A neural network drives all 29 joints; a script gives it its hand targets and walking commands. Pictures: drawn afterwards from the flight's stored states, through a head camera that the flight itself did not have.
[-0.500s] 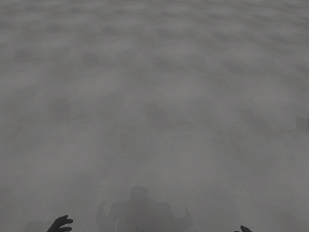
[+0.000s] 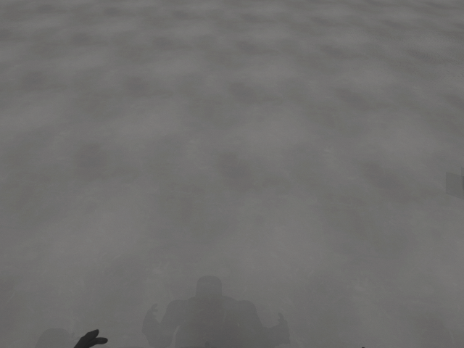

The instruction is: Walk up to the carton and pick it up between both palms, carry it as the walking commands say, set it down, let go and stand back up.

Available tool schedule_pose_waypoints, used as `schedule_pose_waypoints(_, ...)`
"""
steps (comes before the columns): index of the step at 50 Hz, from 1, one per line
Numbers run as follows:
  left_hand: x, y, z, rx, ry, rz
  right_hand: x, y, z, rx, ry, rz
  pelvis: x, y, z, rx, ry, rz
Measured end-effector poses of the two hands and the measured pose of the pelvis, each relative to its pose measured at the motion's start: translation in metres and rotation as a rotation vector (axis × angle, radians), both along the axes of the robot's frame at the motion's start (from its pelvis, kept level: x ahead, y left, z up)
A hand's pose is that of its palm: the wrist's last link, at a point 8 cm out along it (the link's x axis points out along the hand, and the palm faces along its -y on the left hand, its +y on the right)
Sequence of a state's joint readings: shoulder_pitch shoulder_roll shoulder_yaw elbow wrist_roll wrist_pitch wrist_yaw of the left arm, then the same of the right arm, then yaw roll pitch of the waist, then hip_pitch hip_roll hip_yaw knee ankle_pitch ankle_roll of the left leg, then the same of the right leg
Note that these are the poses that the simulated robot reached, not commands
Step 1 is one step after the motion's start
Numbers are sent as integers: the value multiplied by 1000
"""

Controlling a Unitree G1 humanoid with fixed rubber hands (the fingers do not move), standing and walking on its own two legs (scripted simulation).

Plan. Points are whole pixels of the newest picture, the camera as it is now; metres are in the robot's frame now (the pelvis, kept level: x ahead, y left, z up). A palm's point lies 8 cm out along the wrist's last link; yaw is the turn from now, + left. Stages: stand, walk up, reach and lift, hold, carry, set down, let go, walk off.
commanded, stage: stand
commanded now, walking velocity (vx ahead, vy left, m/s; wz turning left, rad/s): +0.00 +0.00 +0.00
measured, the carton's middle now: out of the picture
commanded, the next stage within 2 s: walk up in 0.04 s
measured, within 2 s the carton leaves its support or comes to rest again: neither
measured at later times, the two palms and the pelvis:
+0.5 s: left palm (87, 337) +0.16 +0.26 -0.08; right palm out of the picture +0.03 -0.38 -0.10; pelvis +0.01 -0.05 +0.00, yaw -12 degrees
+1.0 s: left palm (171, 269) +0.30 +0.14 -0.11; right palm out of the picture +0.12 -0.48 -0.08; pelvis +0.12 -0.14 +0.00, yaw -20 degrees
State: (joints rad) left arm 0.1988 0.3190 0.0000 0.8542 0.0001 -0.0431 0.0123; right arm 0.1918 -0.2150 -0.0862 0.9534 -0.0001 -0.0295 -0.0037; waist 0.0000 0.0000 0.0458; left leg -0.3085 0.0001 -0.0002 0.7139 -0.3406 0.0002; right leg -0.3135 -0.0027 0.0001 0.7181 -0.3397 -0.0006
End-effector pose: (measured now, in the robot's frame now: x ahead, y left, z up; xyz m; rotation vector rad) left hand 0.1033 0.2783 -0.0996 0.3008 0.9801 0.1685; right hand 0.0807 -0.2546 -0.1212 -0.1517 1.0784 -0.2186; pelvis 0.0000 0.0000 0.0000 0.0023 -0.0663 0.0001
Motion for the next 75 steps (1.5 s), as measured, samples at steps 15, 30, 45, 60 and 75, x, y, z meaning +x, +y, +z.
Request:
schedule_pose_waypoints(15,-7,0,-3,-27,64,-35,-6,-10,2,-13,-31,-25,-4,-1,-1,4,-14,-21)
schedule_pose_waypoints(30,89,-53,23,112,78,-257,-42,-180,8,-170,-85,-271,23,-87,-16,49,-22,-248)
schedule_pose_waypoints(45,153,-126,-3,51,187,-323,7,-224,32,-213,-13,-251,89,-136,-3,-6,77,-327)
schedule_pose_waypoints(60,300,-216,11,26,88,-505,41,-274,38,-235,-94,-435,177,-185,-3,42,-38,-476)
schedule_pose_waypoints(75,378,-307,-3,88,144,-576,77,-346,36,-227,4,-484,247,-270,-5,26,60,-579)
